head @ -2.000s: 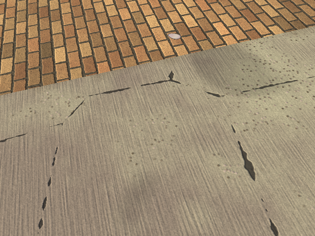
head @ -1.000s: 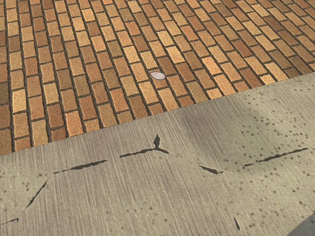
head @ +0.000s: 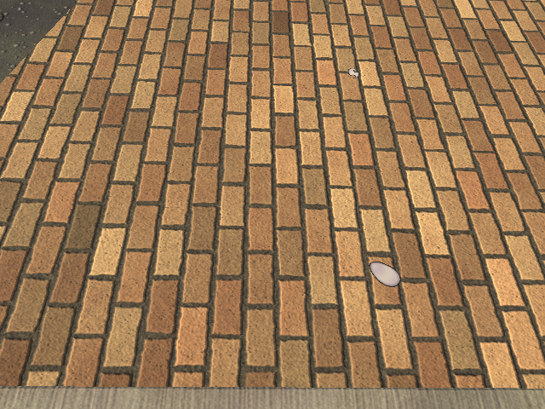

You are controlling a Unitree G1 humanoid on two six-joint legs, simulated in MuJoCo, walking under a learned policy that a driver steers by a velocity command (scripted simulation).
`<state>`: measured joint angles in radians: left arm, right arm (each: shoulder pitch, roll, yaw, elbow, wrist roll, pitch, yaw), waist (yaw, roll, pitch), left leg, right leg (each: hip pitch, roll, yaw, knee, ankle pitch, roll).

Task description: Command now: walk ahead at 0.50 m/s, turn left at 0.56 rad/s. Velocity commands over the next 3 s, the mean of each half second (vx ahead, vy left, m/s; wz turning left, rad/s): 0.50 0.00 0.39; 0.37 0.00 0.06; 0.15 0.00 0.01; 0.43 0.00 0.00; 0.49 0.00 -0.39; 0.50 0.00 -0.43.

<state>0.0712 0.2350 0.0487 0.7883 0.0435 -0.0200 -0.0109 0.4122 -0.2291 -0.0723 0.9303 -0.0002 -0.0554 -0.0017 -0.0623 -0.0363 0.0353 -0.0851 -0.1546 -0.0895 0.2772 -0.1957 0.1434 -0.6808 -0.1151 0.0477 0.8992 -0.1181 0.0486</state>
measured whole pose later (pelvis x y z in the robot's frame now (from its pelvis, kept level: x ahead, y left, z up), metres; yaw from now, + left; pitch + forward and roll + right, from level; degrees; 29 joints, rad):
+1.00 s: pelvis +0.45 +0.04 +0.00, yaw +11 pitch -1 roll +0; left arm 0.26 0.27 0.05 0.86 0.02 0.02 0.00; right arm 0.30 -0.23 -0.01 0.91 -0.02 -0.06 0.01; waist -0.01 -0.04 0.07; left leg -0.13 -0.04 0.07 0.36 -0.21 0.07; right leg -0.48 0.01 0.03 1.03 -0.33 -0.02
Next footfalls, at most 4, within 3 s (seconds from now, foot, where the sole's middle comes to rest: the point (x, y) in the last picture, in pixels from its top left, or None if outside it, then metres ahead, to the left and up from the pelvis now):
0.24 right None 0.32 -0.12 -0.78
0.78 left None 0.46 0.13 -0.78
1.44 right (290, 340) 0.71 -0.11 -0.93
1.92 left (207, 278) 0.93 0.14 -0.93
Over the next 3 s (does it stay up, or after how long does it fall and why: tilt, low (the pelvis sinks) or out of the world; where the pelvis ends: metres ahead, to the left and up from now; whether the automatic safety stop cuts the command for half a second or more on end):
stays up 1.40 0.03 -0.18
